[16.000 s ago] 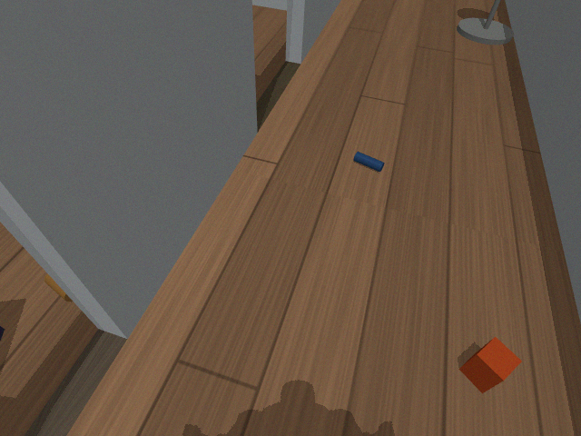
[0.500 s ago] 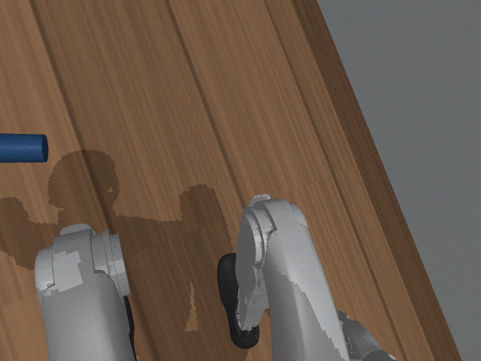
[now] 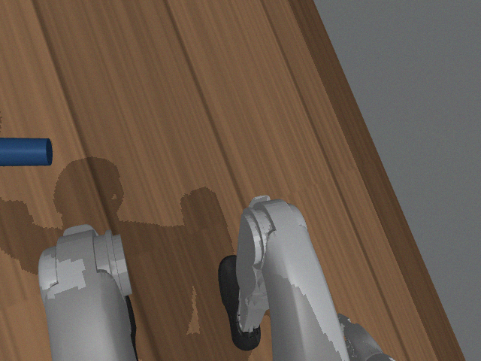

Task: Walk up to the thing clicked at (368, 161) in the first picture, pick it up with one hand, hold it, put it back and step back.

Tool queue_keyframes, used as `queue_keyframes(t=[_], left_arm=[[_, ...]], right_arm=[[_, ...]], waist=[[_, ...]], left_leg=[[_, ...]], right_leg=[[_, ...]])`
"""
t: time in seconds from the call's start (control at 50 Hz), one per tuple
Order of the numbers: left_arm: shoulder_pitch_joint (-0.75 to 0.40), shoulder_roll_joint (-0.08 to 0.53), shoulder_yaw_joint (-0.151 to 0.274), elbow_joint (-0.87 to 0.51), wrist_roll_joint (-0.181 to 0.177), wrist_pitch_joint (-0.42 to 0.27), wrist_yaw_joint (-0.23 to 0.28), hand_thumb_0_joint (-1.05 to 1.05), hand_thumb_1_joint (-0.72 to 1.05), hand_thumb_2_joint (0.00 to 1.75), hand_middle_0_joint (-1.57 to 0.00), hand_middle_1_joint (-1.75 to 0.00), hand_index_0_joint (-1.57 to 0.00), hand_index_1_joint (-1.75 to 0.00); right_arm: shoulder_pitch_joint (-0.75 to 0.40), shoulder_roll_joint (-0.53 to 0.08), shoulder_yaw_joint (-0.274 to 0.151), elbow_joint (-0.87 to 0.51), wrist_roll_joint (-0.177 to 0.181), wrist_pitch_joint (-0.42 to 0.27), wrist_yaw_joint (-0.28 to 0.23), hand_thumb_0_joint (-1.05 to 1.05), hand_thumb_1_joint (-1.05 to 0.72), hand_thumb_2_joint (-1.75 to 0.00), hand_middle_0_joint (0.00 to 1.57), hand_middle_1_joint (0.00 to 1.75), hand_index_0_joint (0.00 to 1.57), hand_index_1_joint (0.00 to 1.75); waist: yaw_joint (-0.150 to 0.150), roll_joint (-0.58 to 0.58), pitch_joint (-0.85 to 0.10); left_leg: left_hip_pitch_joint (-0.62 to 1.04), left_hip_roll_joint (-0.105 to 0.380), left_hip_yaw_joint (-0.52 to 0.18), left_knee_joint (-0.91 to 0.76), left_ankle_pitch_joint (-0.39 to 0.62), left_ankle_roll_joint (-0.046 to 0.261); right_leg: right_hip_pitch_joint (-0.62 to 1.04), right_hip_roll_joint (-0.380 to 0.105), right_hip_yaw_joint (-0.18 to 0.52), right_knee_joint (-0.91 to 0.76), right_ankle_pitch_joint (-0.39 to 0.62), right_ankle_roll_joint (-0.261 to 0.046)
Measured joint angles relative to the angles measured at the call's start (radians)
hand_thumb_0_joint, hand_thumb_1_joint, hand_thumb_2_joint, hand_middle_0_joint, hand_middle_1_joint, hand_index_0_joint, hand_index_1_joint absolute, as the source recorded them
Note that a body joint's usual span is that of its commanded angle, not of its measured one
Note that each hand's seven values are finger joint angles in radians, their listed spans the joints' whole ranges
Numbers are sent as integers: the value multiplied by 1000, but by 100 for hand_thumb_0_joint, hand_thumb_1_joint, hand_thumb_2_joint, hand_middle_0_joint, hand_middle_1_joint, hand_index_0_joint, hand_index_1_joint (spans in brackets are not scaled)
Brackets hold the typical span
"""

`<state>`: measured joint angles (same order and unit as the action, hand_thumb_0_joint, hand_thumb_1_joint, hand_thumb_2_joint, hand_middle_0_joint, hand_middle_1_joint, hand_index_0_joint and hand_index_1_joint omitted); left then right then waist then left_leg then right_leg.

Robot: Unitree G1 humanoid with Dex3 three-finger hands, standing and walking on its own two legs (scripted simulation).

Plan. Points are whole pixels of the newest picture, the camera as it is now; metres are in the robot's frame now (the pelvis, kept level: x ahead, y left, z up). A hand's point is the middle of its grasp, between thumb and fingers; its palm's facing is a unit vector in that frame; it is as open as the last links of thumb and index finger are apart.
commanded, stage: rise first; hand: left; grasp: from above
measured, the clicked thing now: (2, 151) +0.48 +0.34 -0.29
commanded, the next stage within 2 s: approach in 0.32 s
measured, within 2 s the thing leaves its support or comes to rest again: neither
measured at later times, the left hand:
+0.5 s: hand out of the picture +0.43 +0.37 -0.15, palm faces -0.46 -0.04 -0.89, open 14.3 cm
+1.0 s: hand out of the picture +0.47 +0.33 -0.16, palm faces -0.44 +0.00 -0.90, open 14.2 cm
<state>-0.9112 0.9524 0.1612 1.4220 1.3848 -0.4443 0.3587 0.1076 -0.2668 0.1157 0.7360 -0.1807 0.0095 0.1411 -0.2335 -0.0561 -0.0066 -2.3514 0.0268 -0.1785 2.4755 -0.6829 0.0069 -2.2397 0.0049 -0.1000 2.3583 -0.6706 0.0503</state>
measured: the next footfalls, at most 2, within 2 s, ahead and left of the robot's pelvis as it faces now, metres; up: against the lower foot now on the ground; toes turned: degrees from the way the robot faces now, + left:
none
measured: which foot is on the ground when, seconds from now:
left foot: down 0.00-1.00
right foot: down 0.00-1.00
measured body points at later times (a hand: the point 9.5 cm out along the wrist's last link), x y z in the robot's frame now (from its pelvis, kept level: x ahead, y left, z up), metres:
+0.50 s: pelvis +0.00 +0.00 +0.00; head +0.23 +0.11 +0.38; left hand +0.45 +0.37 -0.10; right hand +0.08 -0.27 -0.09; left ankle +0.07 +0.13 -0.28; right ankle +0.11 -0.13 -0.28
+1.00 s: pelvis +0.00 +0.00 +0.00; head +0.25 +0.08 +0.37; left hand +0.49 +0.32 -0.11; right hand +0.03 -0.27 -0.09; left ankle +0.07 +0.13 -0.28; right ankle +0.11 -0.13 -0.28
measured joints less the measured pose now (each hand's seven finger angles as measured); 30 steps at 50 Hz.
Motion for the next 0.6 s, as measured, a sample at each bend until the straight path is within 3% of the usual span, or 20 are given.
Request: queue_keyframes(t=[0.26, 0.44, 0.6], left_arm=[[-6, 11, 0, -19, -20, -1, -46, 0, -55, 103, -9, -100, -7, -101], [14, -2, 2, -57, -22, -18, -48, 0, -56, 105, -9, -99, -7, -101], [-51, -15, -84, -4, -15, -2, -43, 0, -56, 105, -8, -101, -7, -102]], right_arm=[[-6, -4, 2, -6, -3, 2, 1, 0, -91, -90, 20, 30, 21, 30], [2, -3, -5, -6, 3, 18, 4, 0, -91, -90, 20, 30, 21, 30], [-5, 0, 0, -4, 9, 10, 2, 0, -91, -90, 20, 30, 21, 30]], waist=[[1, 1, 14], [10, 2, -2], [1, -1, -9]], left_leg=[[1, -4, 0, -1, 4, 1], [4, -5, -1, -1, -2, 2], [5, -5, 9, -11, 6, 6]], right_leg=[[4, -2, 0, -2, 1, 3], [10, -2, -1, -3, -5, 3], [9, -3, 8, -8, 0, 5]])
